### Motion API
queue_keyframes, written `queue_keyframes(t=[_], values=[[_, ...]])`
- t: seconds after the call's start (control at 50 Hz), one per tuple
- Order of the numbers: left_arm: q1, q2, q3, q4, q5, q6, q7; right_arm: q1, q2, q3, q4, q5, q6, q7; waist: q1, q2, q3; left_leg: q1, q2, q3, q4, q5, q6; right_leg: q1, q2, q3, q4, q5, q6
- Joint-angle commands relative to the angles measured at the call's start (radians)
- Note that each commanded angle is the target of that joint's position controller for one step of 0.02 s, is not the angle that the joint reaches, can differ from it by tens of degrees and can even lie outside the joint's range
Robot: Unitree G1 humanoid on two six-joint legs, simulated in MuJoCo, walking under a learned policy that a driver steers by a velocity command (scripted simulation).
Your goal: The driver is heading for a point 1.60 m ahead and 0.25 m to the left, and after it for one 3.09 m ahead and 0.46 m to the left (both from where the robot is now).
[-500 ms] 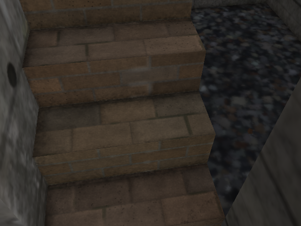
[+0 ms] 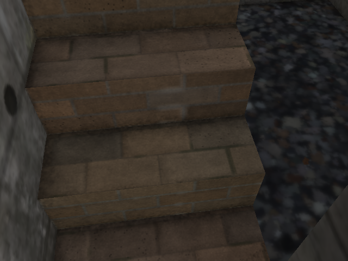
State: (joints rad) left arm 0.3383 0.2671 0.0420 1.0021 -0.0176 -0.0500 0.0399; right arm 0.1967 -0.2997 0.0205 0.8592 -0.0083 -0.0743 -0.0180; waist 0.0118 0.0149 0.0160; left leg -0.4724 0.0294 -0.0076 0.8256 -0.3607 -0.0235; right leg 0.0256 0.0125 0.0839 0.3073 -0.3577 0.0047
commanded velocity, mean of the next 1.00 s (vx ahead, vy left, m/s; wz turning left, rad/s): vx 0.44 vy -0.01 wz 0.00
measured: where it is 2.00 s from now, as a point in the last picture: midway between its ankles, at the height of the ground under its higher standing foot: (185, 196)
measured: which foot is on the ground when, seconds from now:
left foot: up 0.00-0.04, down 0.06-0.54, up 0.56-0.92, down 0.94-1.00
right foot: down 0.00-0.06, up 0.08-0.52, down 0.54-0.98, up 1.00-1.00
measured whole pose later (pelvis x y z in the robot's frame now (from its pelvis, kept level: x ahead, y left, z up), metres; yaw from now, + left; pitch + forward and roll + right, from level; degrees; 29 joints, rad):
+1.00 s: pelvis +0.28 +0.04 +0.06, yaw +1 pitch +1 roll +2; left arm 0.42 0.21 0.06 1.09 -0.05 0.02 0.04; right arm 0.04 -0.09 0.04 0.70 -0.02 0.01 -0.01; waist -0.03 -0.04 0.04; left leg -0.86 0.03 0.07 1.41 -0.58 0.04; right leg -0.15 -0.12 0.01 0.57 -0.02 -0.04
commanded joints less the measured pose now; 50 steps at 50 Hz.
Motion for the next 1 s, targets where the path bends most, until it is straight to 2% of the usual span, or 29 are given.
queue_keyframes(t=[0.02, 0.04, 0.06, 0.08, 0.1, 0.12, 0.16, 0.3, 0.34, 0.38, 0.4, 0.42, 0.5, 0.52, 0.54, 0.56, 0.58, 0.64, 0.76, 0.8, 0.82, 0.84, 0.86, 0.88, 0.92, 0.94, 0.96, 0.98, 1.0], values=[[-0.135, 0.227, 0.054, -0.093, 0.0, -0.002, 0.019, 0.139, -0.078, -0.03, -0.027, 0.003, -0.016, -0.004, -0.127, -0.159, -0.062, 0.324, -0.093, 0.076, -0.295, 0.232, -0.005, -0.129, -0.115, 0.019, 0.093, 1.05, -0.109], [-0.102, 0.172, 0.039, -0.079, 0.001, 0.011, 0.02, 0.343, -0.061, -0.036, 0.046, -0.008, 0.002, -0.008, -0.191, -0.159, -0.145, 0.466, -0.114, 0.101, -0.331, 0.268, 0.005, -0.132, -0.091, -0.004, 0.252, 1.063, -0.077], [-0.101, 0.101, 0.021, -0.095, 0.021, 0.022, 0.01, 0.452, -0.062, -0.033, 0.084, -0.024, 0.016, -0.017, -0.219, 0.008, -0.215, 0.623, -0.039, 0.002, -0.376, 0.372, 0.038, -0.255, -0.029, 0.001, 0.502, 0.687, -0.017], [-0.006, -0.011, -0.009, -0.123, 0.011, -0.006, 0.001, 0.458, -0.217, -0.069, 0.079, -0.031, 0.018, -0.015, -0.145, 0.361, -0.192, 0.668, 0.27, -0.493, -0.541, 0.423, 0.212, -0.491, 0.128, -0.005, 0.87, -0.185, 0.003], [0.079, 0.04, 0.001, -0.071, -0.027, -0.025, -0.014, 0.418, -0.2, -0.073, 0.08, -0.047, 0.0, -0.013, -0.129, 0.246, -0.2, 0.573, 0.36, -0.688, -0.595, 0.051, 0.343, -0.549, 0.092, 0.149, 1.117, -0.279, -0.025], [0.015, 0.094, 0.013, -0.102, -0.047, -0.038, -0.03, 0.316, -0.146, -0.063, 0.062, -0.038, -0.01, -0.013, -0.104, 0.153, -0.032, 0.469, 0.349, -0.594, -0.632, -0.158, 0.351, -0.668, 0.025, 0.11, 1.167, -0.213, -0.052], [-0.065, 0.087, 0.014, -0.131, -0.031, -0.041, -0.038, 0.224, -0.061, -0.039, 0.054, -0.025, -0.01, -0.001, -0.078, 0.046, 0.11, 0.355, 0.253, -0.449, -0.679, -0.19, 0.305, -0.755, -0.055, 0.002, 1.204, -0.057, -0.042], [-0.057, 0.025, 0.008, -0.194, -0.027, 0.01, -0.016, 0.343, -0.017, -0.041, 0.148, 0.021, 0.003, -0.029, -0.045, 0.041, 0.129, 0.312, 0.213, -0.252, -0.752, 0.003, 0.311, -0.979, -0.121, -0.041, 1.366, 0.065, 0.051], [-0.001, 0.041, 0.018, -0.158, -0.025, 0.025, 0.013, 0.31, 0.01, -0.033, 0.142, -0.025, 0.006, -0.027, -0.022, 0.031, 0.083, 0.234, 0.188, -0.152, -0.703, 0.204, 0.286, -0.845, -0.134, -0.045, 1.286, 0.105, 0.082], [-0.006, -0.013, 0.001, -0.165, -0.017, 0.038, 0.013, 0.306, -0.001, -0.043, 0.146, -0.016, 0.008, -0.026, -0.015, 0.091, 0.101, 0.19, 0.175, -0.131, -0.72, 0.144, 0.29, -0.796, -0.131, -0.076, 1.279, 0.114, 0.086], [-0.062, -0.008, -0.003, -0.191, -0.024, 0.044, 0.017, 0.276, 0.018, -0.038, 0.138, -0.008, 0.003, -0.028, -0.007, 0.1, 0.125, 0.161, 0.15, -0.089, -0.727, 0.151, 0.26, -0.731, -0.139, -0.08, 1.096, 0.15, 0.074], [-0.129, -0.017, -0.001, -0.206, -0.015, 0.06, 0.004, 0.265, 0.135, -0.007, 0.143, -0.019, 0.005, -0.025, -0.003, 0.152, 0.145, 0.117, 0.081, -0.013, -0.701, 0.293, 0.236, -0.636, -0.11, -0.151, 0.936, 0.187, 0.059], [0.024, 0.017, 0.043, -0.191, 0.006, 0.056, -0.004, 0.236, 0.018, -0.019, 0.152, -0.015, -0.002, 0.004, 0.13, 0.178, -0.087, 0.409, 0.103, -0.015, -0.322, 1.302, 0.172, -0.303, -0.011, -0.174, 0.375, 0.295, -0.035], [0.136, 0.029, 0.063, -0.139, 0.014, 0.045, -0.016, 0.208, -0.007, -0.033, 0.153, 0.022, -0.001, 0.02, 0.176, 0.17, -0.084, 0.449, 0.021, 0.033, -0.189, 1.272, 0.116, -0.202, 0.039, -0.252, 0.109, 0.424, -0.024], [0.245, 0.051, 0.075, -0.075, -0.004, 0.029, -0.02, 0.151, -0.002, -0.037, 0.124, 0.041, 0.007, 0.031, 0.153, 0.141, -0.045, 0.394, -0.004, 0.001, -0.01, 0.979, 0.093, -0.108, -0.009, -0.179, -0.097, 0.585, -0.042], [0.287, 0.094, 0.063, -0.023, 0.002, 0.018, -0.036, 0.175, 0.101, -0.02, 0.084, 0.007, -0.014, 0.039, 0.085, -0.23, -0.078, 0.016, -0.101, -0.036, 0.335, -0.042, 0.06, 0.19, -0.264, 0.104, 0.084, 1.437, -0.102], [0.305, 0.062, 0.044, 0.004, 0.042, 0.016, -0.029, 0.442, 0.226, -0.011, 0.193, 0.011, -0.036, 0.054, -0.016, -0.31, -0.117, 0.0, -0.138, -0.241, 0.683, -0.195, 0.019, 0.065, -0.407, 0.178, 0.199, 1.785, -0.218], [0.157, 0.1, 0.075, 0.003, 0.033, 0.027, -0.055, 0.288, 0.134, -0.052, 0.14, 0.059, -0.022, 0.048, -0.009, -0.181, -0.02, -0.356, -0.095, -0.123, 1.121, -0.132, 0.012, -0.02, -0.397, 0.2, 0.021, 0.712, -0.331], [0.238, -0.022, 0.033, 0.096, 0.025, 0.051, -0.028, -0.015, 0.238, 0.0, -0.028, 0.051, 0.026, 0.039, 0.044, -0.091, 0.12, -0.853, -0.094, -0.141, 1.71, -0.176, 0.073, -0.012, -0.387, 0.066, -0.052, 0.429, -0.221], [0.165, 0.007, 0.028, 0.069, 0.019, 0.043, -0.014, -0.06, 0.218, 0.011, -0.089, 0.051, 0.038, 0.048, 0.001, -0.089, 0.132, -0.851, -0.043, -0.136, 1.557, -0.153, 0.068, -0.124, -0.36, -0.064, -0.083, 0.444, -0.171], [0.099, 0.056, 0.022, -0.021, 0.037, 0.038, 0.009, -0.118, 0.174, 0.008, -0.183, 0.003, 0.06, 0.03, -0.003, -0.026, 0.185, -0.788, -0.081, -0.145, 1.494, -0.117, 0.032, -0.244, -0.377, -0.048, -0.034, 0.941, -0.172], [-0.055, 0.075, 0.02, -0.013, -0.003, 0.045, 0.017, -0.11, 0.163, 0.025, -0.236, 0.012, 0.032, 0.04, -0.137, -0.128, 0.101, -0.532, 0.048, -0.075, 1.015, -0.119, 0.016, -0.404, -0.246, -0.277, -0.128, 0.804, -0.128], [-0.09, 0.083, 0.022, -0.049, -0.016, 0.048, 0.029, -0.168, 0.169, 0.034, -0.277, 0.034, 0.03, 0.035, -0.147, -0.177, 0.107, -0.254, 0.071, 0.064, 0.639, -0.061, 0.012, -0.586, -0.155, -0.318, -0.22, 0.705, -0.132], [0.106, 0.172, 0.05, -0.024, -0.034, 0.062, 0.042, -0.304, 0.145, 0.037, -0.33, 0.032, 0.047, 0.026, -0.045, -0.227, 0.005, -0.087, -0.028, 0.26, 0.515, -0.28, 0.021, -0.506, -0.19, -0.195, -0.322, 0.885, -0.206], [0.247, 0.227, 0.066, 0.048, -0.048, 0.095, 0.04, -0.005, 0.161, 0.01, -0.212, 0.036, 0.075, 0.026, -0.108, -0.326, -0.184, 0.002, -0.124, 0.287, 0.621, -0.318, 0.095, -0.141, -0.319, -0.163, -0.099, 1.756, -0.259], [0.27, 0.239, 0.065, 0.108, -0.056, 0.076, 0.033, 0.099, 0.073, -0.021, -0.197, 0.001, 0.079, 0.034, -0.19, -0.364, -0.241, 0.011, -0.114, 0.13, 0.407, -0.101, 0.146, -0.002, -0.273, -0.196, 0.096, 2.035, -0.205], [0.245, 0.174, 0.06, 0.073, -0.056, 0.066, 0.02, 0.148, -0.039, -0.057, -0.166, -0.014, 0.092, 0.034, -0.178, -0.115, -0.279, 0.048, 0.031, -0.263, 0.134, -0.136, 0.251, -0.132, -0.178, -0.168, 0.316, 1.775, -0.139], [0.185, 0.146, 0.043, 0.048, -0.019, 0.049, -0.004, 0.354, -0.106, -0.091, -0.082, -0.027, 0.122, -0.008, -0.269, 0.144, -0.356, 0.293, 0.168, -0.767, -0.347, -0.583, 0.359, -0.362, -0.048, -0.087, 0.555, 0.842, -0.107], [0.127, 0.107, 0.074, 0.024, -0.031, 0.037, -0.031, 0.378, -0.161, -0.101, -0.018, -0.046, 0.127, -0.05, -0.206, 0.278, -0.347, 0.222, 0.308, -1.201, -0.629, -0.928, 0.42, -0.485, 0.069, 0.123, 1.033, 0.219, -0.088]])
